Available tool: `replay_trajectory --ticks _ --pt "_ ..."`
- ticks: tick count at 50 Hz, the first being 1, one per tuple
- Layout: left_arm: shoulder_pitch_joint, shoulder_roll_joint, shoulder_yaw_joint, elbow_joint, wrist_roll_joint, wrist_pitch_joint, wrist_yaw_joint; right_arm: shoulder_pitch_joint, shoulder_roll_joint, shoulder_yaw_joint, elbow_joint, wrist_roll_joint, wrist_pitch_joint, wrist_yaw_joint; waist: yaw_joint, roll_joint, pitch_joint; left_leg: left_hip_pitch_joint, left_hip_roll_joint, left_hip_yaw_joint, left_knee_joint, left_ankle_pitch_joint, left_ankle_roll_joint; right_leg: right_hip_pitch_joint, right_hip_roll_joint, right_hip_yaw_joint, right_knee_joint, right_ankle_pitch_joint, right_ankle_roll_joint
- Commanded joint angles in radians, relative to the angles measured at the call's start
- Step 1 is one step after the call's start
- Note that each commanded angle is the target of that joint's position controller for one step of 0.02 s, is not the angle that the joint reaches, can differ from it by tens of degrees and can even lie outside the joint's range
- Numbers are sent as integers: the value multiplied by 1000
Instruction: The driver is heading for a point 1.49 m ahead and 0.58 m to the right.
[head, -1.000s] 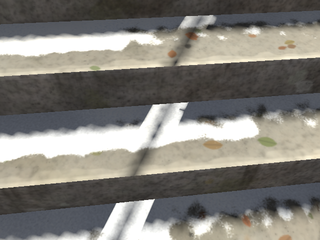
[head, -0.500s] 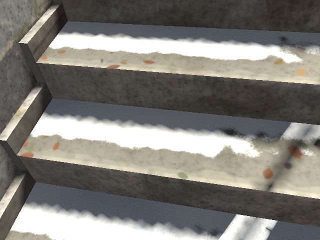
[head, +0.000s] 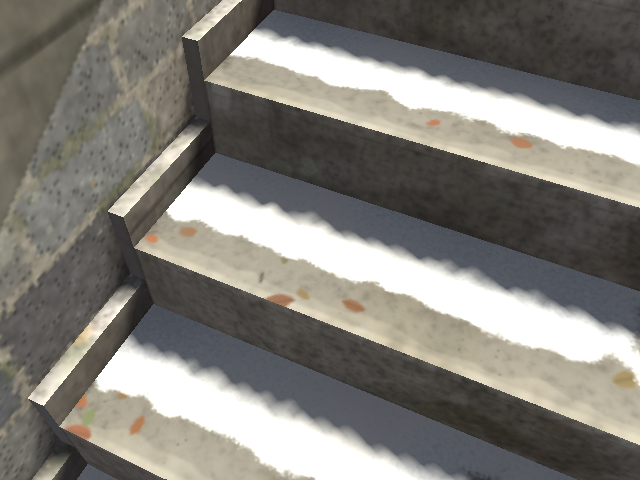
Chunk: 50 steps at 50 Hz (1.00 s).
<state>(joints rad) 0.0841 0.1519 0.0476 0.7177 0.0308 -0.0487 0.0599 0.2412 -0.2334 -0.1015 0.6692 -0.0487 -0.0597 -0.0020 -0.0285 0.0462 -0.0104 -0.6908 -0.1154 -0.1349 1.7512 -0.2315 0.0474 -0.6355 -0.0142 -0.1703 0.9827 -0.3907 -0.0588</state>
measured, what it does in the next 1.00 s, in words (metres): climbs, turning right: left foot, then right foot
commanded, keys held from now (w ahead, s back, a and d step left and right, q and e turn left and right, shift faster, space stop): e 0.98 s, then no key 0.02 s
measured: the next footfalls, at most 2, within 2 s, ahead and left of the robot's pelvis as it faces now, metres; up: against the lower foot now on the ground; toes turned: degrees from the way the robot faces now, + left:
left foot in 0.28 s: +0.22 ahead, +0.12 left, +0.00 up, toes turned -4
right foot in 0.70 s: +0.08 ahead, -0.10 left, +0.00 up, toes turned -21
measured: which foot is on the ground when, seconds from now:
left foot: up 0.00-0.26, down 0.28-0.68, up 0.70-1.00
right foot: down 0.00-0.30, up 0.32-0.68, down 0.70-1.00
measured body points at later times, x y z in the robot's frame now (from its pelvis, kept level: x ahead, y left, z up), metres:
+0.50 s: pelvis +0.10 +0.03 +0.06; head +0.11 +0.05 +0.51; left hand +0.32 +0.24 -0.05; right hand +0.19 -0.23 -0.03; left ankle +0.18 +0.13 -0.67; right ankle +0.01 -0.07 -0.50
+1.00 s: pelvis +0.06 +0.02 +0.06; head +0.08 -0.01 +0.51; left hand +0.32 +0.18 -0.03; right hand +0.12 -0.26 -0.04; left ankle +0.12 +0.11 -0.62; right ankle +0.05 -0.08 -0.67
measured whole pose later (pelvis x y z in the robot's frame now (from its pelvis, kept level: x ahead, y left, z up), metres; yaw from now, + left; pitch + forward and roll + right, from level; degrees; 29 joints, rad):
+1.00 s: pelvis +0.06 +0.02 +0.06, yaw -31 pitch +2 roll +1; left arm 0.21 0.22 0.08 0.61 0.04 0.04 0.08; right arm 0.13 -0.16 -0.02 0.58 -0.02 0.04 -0.04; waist 0.04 0.02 0.02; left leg -0.52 -0.03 0.02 0.98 -0.47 -0.01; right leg -0.38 0.10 0.13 0.61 -0.25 -0.05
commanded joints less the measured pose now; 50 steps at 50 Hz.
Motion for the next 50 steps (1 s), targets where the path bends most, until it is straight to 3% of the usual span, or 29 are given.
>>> replay_trajectory --ticks 1,3,6,7,8,9,11,13,14,15,16,17,19,21,25,30,31,32,33,34,35,36,37,38,39,41,45,48,50 --pt "110 -31 -3 88 7 -40 -21 84 120 68 -83 3 33 -11 -58 -8 28 -278 18 -75 174 -54 14 173 -205 439 -493 254 -151" --pt "89 -17 -1 111 3 -55 -30 78 135 85 -110 -7 35 -13 -105 -55 27 -293 80 -53 25 7 -9 173 -164 357 -518 337 -134" --pt "18 70 4 77 -18 -60 -10 39 58 80 -120 3 52 3 -130 -71 -62 -28 170 94 -471 137 -64 129 -96 215 -554 550 -152" --pt "42 96 14 63 -12 -54 -7 37 28 78 -71 28 54 14 -75 -58 -127 117 140 195 -637 70 -70 170 -56 150 -585 574 -145" --pt "43 145 35 40 5 -58 -7 8 56 83 -77 48 49 14 -49 -177 -143 232 145 185 -719 106 -52 181 -82 188 -615 638 -150" --pt "84 186 55 40 10 -69 -7 -39 59 81 -83 58 50 2 -20 -198 -138 284 148 174 -812 101 -37 218 -118 220 -625 576 -138" --pt "103 179 68 24 10 -54 -18 -20 74 75 -96 38 53 -38 -3 -244 -130 326 150 161 -928 65 1 305 -165 311 -613 469 -125" --pt "142 152 72 14 -26 -18 -32 48 77 68 -71 43 29 -59 -22 -171 -86 421 92 222 -1219 101 11 339 -141 324 -499 511 -91" --pt "199 120 70 24 -23 -8 -39 59 50 60 -55 33 13 -63 -8 -73 -90 483 119 193 -1318 118 -5 331 -68 282 -329 368 -59" --pt "222 54 58 -5 -17 3 -39 62 29 60 -71 27 -4 -65 11 61 -91 573 333 -47 -1338 427 9 163 -3 250 -109 13 -5" --pt "316 31 51 -36 -23 24 -32 23 -10 62 -118 22 2 -64 49 246 -231 612 540 -245 -1344 724 161 107 49 220 147 -214 67" --pt "322 86 68 -17 -5 40 -25 -6 -28 46 -149 18 2 -71 17 226 -276 535 597 -349 -1423 516 292 75 48 208 412 -222 99" --pt "149 75 72 -54 13 46 -31 -77 -17 46 -135 20 7 -79 37 44 -80 395 490 -198 -1450 89 259 -80 20 222 700 -78 105" --pt "131 65 62 -69 19 62 -30 -46 12 53 -109 20 -6 -96 43 22 5 313 415 -41 -1444 75 202 -76 16 213 702 33 102" --pt "130 73 57 -87 23 75 -42 22 -24 42 -88 9 -17 -116 35 6 -68 456 421 56 -1359 351 205 -46 31 226 537 65 102" --pt "79 78 31 -136 -21 108 -38 -16 -96 11 -117 -6 27 -107 13 231 -86 454 424 151 -1364 346 157 227 -12 141 -129 -174 58" --pt "89 89 34 -137 -21 105 -34 14 -108 3 -110 -4 40 -103 -5 229 -97 478 439 139 -1346 354 155 262 -5 117 -219 -146 53" --pt "140 75 31 -121 -9 93 -26 15 -113 -1 -105 20 53 -102 16 194 -118 458 468 113 -1311 381 145 338 0 92 -299 -17 40" --pt "183 66 33 -106 -5 83 -25 6 -113 -4 -97 25 64 -94 41 137 -117 443 433 161 -1215 332 101 376 28 84 -432 45 21" --pt "158 98 42 -96 -3 68 -28 22 -105 -13 -80 17 75 -69 37 -21 -88 360 376 251 -1055 163 28 412 44 126 -513 165 12" --pt "183 176 58 -113 4 46 -32 15 -48 2 -103 18 84 -54 62 -298 -86 42 286 321 -740 -271 -72 556 -173 470 -578 376 -49" --pt "193 268 84 -170 9 56 -16 -69 -17 15 -157 10 89 -59 144 -448 -163 -27 194 203 -518 -338 -128 461 -347 737 -686 435 -219" --pt "114 242 74 -199 2 53 -23 -94 15 28 -162 4 88 -61 100 -301 -102 -35 200 125 -311 -215 -151 397 -322 741 -714 371 -276" --pt "59 216 65 -204 8 57 -23 -129 -8 25 -158 7 85 -64 86 -243 -42 -59 190 112 -191 -130 -152 289 -279 714 -733 111 -295" --pt "21 184 47 -213 8 51 -21 -143 -26 24 -155 3 79 -64 46 -156 41 -101 196 98 -155 -39 -151 254 -208 618 -690 74 -249" --pt "-16 164 36 -208 -9 44 -11 -119 -20 32 -141 -5 80 -41 12 -89 12 -86 182 118 -163 49 -117 283 -124 516 -568 270 -189" --pt "152 185 57 -141 -3 63 20 -149 16 68 -181 16 87 -13 64 -143 -33 -95 114 208 -522 -122 -79 457 -80 510 -524 365 -158" --pt "170 199 68 -164 20 90 31 -124 -2 61 -165 31 98 -39 68 -232 -53 116 74 164 -816 -346 -63 403 -103 563 -567 357 -153" --pt "141 187 71 -183 5 80 13 -69 -21 51 -135 51 90 -57 61 -275 -82 227 63 156 -958 -313 -44 398 -131 594 -534 554 -157"
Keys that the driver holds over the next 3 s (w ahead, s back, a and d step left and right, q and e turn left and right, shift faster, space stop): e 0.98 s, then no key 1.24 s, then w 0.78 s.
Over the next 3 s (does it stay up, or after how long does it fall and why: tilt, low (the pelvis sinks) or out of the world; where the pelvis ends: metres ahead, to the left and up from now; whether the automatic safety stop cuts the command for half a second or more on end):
stays up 0.28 -0.18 0.16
